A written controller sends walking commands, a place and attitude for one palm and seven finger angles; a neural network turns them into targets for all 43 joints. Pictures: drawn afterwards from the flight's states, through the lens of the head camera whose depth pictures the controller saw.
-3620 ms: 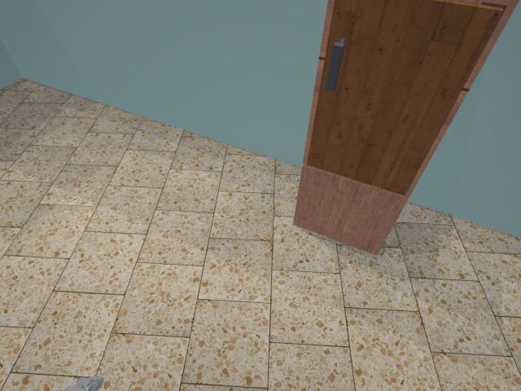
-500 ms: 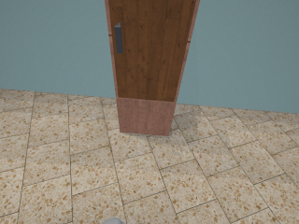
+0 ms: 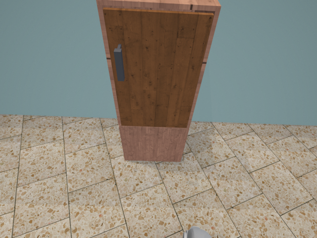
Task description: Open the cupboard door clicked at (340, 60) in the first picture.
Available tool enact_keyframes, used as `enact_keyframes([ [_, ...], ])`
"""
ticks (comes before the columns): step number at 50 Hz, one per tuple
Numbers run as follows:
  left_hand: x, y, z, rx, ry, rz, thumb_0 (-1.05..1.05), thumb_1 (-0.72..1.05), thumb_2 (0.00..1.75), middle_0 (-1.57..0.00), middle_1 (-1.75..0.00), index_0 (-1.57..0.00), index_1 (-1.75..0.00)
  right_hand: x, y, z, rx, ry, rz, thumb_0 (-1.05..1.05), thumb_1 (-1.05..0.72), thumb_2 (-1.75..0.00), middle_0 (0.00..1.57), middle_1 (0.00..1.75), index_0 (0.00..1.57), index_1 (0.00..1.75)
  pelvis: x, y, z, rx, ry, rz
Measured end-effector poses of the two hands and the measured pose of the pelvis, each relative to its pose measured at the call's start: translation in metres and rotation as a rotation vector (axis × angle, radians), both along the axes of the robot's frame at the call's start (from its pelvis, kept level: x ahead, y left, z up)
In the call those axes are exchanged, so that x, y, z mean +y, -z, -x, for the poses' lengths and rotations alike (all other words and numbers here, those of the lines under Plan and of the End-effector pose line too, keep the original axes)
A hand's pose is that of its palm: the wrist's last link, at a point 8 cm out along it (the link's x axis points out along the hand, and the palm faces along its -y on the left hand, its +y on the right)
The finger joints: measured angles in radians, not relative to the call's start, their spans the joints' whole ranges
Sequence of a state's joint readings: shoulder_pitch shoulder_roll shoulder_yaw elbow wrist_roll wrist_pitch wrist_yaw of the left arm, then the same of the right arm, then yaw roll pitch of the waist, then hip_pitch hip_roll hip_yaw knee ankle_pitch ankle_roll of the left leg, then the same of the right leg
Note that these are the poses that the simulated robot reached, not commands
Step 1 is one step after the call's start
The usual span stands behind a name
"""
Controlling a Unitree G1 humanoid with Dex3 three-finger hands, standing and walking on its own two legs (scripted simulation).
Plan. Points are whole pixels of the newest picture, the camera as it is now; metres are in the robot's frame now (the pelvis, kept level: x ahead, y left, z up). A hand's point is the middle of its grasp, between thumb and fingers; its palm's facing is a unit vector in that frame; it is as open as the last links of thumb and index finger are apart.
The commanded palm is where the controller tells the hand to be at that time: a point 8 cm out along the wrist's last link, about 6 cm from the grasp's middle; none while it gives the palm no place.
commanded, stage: take the last steps up to it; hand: left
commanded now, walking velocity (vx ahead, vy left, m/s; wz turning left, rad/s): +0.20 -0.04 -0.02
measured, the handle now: (120, 62) +0.70 +0.17 +0.06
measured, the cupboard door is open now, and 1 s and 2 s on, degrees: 0 0 0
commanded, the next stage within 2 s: come to a stop and stand still in 0.10 s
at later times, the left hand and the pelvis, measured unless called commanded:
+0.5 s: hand (107, 231) +0.18 +0.16 -0.19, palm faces +0.09 -0.97 -0.21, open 7.3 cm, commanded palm none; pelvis +0.13 -0.03 -0.01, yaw +2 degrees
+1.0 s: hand out of the picture +0.12 +0.17 -0.18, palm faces +0.03 -0.98 -0.22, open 7.4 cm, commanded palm none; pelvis +0.10 -0.02 -0.01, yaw +0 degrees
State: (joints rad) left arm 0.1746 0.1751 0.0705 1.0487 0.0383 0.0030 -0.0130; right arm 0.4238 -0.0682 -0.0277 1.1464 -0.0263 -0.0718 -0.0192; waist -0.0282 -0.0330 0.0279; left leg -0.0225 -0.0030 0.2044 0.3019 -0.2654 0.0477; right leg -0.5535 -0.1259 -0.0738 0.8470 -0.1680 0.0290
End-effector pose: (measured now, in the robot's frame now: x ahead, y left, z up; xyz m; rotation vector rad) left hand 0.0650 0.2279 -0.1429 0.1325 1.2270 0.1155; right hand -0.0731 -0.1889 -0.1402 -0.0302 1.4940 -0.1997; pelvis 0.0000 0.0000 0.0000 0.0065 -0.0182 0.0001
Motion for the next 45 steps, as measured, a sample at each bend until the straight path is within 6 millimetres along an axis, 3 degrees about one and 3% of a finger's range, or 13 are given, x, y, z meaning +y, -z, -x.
enact_keyframes([
  [5,-0.026,0.002,-0.068,-0.022,0.059,-0.009,0.00,0.92,0.90,-0.20,-0.30,-0.19,-0.30,-0.004,0.008,-0.006,0.100,0.051,-0.041,0.00,-0.91,-0.89,0.20,0.30,0.20,0.30,-0.017,0.008,-0.043,0.003,0.009,-0.006],
  [9,-0.048,0.012,-0.110,-0.082,0.057,-0.015,0.00,0.91,0.90,-0.20,-0.30,-0.20,-0.30,-0.021,0.022,-0.026,0.171,0.053,-0.065,0.00,-0.91,-0.89,0.20,0.30,0.20,0.30,-0.037,0.024,-0.079,-0.001,-0.003,-0.005],
  [12,-0.056,0.010,-0.116,-0.087,-0.002,-0.012,-0.01,0.92,0.90,-0.20,-0.30,-0.20,-0.30,-0.042,0.024,-0.066,0.147,0.014,-0.043,0.00,-0.91,-0.89,0.20,0.30,0.20,0.30,-0.043,0.021,-0.097,-0.009,-0.016,0.012],
  [18,-0.044,0.000,-0.118,-0.024,-0.041,-0.067,-0.03,0.95,0.90,-0.20,-0.30,-0.20,-0.30,-0.073,0.019,-0.180,-0.053,-0.067,0.033,0.00,-0.91,-0.90,0.19,0.29,0.20,0.29,-0.045,0.010,-0.123,0.008,-0.026,0.019],
  [23,-0.032,0.008,-0.111,0.034,-0.068,-0.052,-0.01,0.93,0.90,-0.20,-0.30,-0.20,-0.30,-0.080,0.013,-0.258,-0.186,-0.128,0.089,0.00,-0.93,-0.90,0.19,0.29,0.20,0.29,-0.034,0.012,-0.132,-0.002,-0.026,0.027],
  [28,-0.010,0.026,-0.101,0.073,-0.096,-0.024,0.00,0.92,0.90,-0.20,-0.30,-0.20,-0.30,-0.069,0.002,-0.307,-0.291,-0.181,0.142,0.00,-0.93,-0.90,0.19,0.29,0.20,0.29,-0.014,0.021,-0.137,-0.008,-0.034,0.040],
  [31,0.004,0.032,-0.096,0.096,-0.106,-0.020,0.00,0.91,0.90,-0.20,-0.30,-0.20,-0.30,-0.054,-0.005,-0.316,-0.319,-0.213,0.153,0.00,-0.92,-0.90,0.19,0.29,0.20,0.29,-0.005,0.020,-0.135,-0.008,-0.027,0.031],
  [36,0.019,0.023,-0.082,0.126,-0.095,-0.027,0.00,0.91,0.90,-0.20,-0.30,-0.20,-0.30,-0.033,-0.015,-0.313,-0.332,-0.218,0.138,0.00,-0.91,-0.90,0.19,0.29,0.20,0.30,0.002,0.010,-0.130,0.009,-0.016,0.040],
  [41,0.022,0.014,-0.066,0.159,-0.077,-0.034,0.00,0.91,0.90,-0.20,-0.30,-0.20,-0.30,-0.023,-0.016,-0.294,-0.324,-0.177,0.106,0.00,-0.91,-0.89,0.20,0.30,0.20,0.30,0.003,0.003,-0.123,0.019,-0.003,0.044],
  [45,0.015,0.009,-0.058,0.173,-0.050,-0.038,0.00,0.91,0.90,-0.20,-0.30,-0.20,-0.30,-0.033,-0.013,-0.269,-0.306,-0.128,0.102,-0.01,-0.92,-0.89,0.20,0.30,0.21,0.30,-0.001,0.001,-0.115,0.018,0.004,0.041],
])
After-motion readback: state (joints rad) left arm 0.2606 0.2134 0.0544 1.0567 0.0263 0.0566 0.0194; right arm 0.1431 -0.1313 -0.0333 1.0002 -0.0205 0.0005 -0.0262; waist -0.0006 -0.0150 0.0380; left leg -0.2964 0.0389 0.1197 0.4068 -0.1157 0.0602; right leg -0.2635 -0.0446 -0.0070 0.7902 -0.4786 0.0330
